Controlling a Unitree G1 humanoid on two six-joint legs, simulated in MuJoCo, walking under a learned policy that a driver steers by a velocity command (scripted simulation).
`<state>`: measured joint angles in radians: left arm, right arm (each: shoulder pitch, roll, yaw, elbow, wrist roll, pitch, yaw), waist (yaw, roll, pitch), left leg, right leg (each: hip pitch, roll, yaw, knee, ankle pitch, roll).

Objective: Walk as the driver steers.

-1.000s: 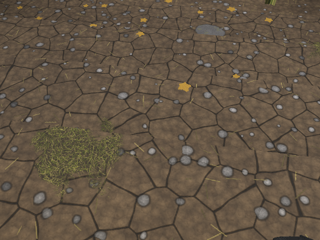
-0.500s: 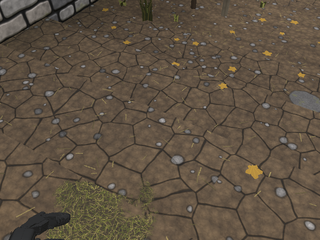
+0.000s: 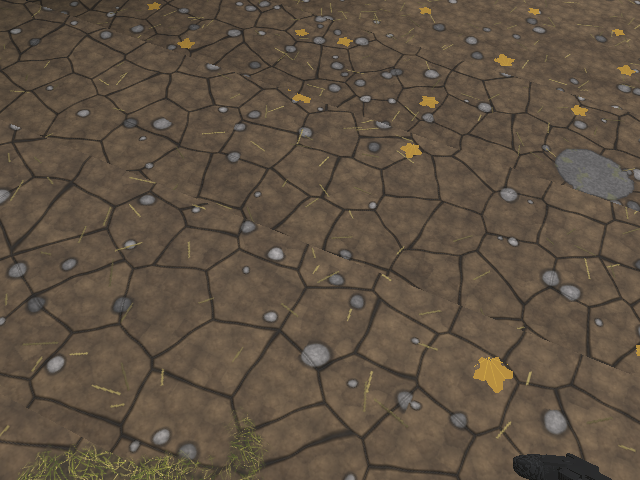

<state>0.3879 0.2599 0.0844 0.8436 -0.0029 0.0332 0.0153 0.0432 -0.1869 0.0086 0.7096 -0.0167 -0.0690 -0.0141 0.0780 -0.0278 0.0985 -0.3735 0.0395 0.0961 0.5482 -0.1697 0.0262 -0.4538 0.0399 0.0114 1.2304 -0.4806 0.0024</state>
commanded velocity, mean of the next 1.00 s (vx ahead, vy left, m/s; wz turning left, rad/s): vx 0.14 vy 0.00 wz -0.68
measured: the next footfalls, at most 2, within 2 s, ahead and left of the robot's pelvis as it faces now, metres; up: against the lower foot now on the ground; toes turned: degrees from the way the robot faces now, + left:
right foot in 0.24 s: +0.11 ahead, -0.13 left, +0.00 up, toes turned -16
left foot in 0.76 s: +0.15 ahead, +0.04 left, +0.00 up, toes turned -42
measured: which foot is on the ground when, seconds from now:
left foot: down 0.00-0.24, up 0.26-0.74, down 0.76-1.00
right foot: up 0.00-0.22, down 0.24-0.76, up 0.78-1.00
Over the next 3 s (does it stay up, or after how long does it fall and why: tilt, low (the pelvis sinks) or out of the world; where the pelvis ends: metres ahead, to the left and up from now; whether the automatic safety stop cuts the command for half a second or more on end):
stays up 1.42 -0.29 -0.38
